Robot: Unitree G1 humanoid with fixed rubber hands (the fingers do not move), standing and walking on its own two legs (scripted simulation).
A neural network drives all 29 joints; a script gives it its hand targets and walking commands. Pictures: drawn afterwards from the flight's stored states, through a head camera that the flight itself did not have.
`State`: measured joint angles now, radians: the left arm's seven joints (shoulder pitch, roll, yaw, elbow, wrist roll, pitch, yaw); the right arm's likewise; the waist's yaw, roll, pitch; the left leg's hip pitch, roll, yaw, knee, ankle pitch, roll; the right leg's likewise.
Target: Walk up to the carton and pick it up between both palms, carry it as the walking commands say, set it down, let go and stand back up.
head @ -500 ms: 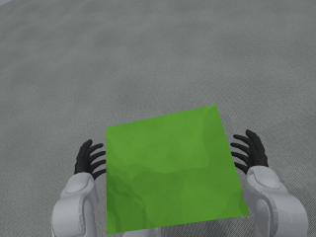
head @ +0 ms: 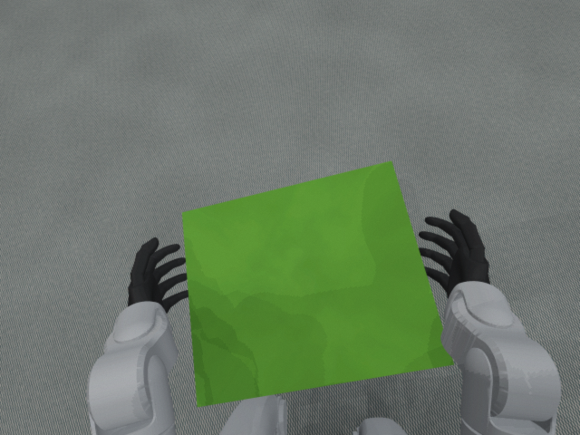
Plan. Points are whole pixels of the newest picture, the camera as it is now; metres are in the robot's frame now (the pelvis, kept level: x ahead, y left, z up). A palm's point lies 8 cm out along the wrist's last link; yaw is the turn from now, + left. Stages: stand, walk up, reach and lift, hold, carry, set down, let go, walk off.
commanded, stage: carry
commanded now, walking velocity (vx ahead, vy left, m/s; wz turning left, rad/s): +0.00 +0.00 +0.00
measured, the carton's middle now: (308, 285) +0.31 -0.02 -0.02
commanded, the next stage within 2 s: none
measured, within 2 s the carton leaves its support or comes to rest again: neither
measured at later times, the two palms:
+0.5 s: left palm (238, 21) +0.78 +0.03 +0.08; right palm out of the picture +0.80 -0.32 +0.09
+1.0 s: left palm out of the picture +1.32 -0.08 +0.09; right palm out of the picture +1.31 -0.43 +0.09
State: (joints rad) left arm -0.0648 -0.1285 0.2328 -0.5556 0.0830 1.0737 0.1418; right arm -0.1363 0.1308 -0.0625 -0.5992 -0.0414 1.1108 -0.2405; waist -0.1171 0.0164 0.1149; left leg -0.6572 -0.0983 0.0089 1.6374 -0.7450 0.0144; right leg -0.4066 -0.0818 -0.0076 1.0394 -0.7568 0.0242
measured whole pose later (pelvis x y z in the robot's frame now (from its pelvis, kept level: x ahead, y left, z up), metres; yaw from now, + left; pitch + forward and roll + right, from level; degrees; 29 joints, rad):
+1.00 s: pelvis +1.05 -0.26 +0.01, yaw +0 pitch +9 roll +4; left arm -0.07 -0.13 0.20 -0.52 0.08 1.11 0.17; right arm -0.06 0.13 -0.10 -0.51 -0.04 1.09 -0.20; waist -0.03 -0.06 -0.07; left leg -0.68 -0.14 0.05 1.75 -0.89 0.10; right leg -0.36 -0.04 -0.01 0.95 -0.74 -0.03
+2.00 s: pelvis +1.89 -0.25 +0.03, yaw -9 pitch +5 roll +0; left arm -0.05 -0.13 0.22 -0.29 0.08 0.90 0.12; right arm -0.04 0.13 -0.12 -0.26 -0.08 0.89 -0.15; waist 0.01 0.03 0.00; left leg -0.31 -0.16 0.14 0.73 -0.49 0.19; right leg -0.42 0.02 0.00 0.82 -0.48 -0.03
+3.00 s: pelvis +2.11 -0.14 +0.05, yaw -2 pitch +1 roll -2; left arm -0.11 -0.13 0.24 -0.14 0.09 0.94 0.12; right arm -0.07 0.13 -0.18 -0.11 -0.13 0.94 -0.11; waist 0.00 0.02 -0.10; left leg -0.43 -0.06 0.08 0.60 -0.20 0.10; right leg -0.26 -0.02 -0.06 0.65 -0.43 0.01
